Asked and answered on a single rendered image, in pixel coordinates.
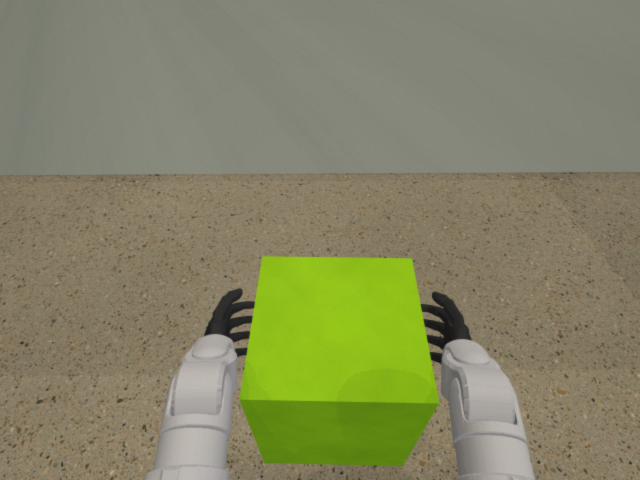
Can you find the robot right hand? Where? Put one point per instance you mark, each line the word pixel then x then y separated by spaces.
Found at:
pixel 453 327

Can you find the right robot forearm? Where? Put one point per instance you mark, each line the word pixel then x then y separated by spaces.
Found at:
pixel 486 422

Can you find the carton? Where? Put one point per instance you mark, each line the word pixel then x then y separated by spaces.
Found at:
pixel 338 369

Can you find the robot left hand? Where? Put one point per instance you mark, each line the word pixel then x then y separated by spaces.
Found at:
pixel 221 322

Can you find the left robot forearm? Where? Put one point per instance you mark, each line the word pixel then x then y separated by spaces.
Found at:
pixel 196 422

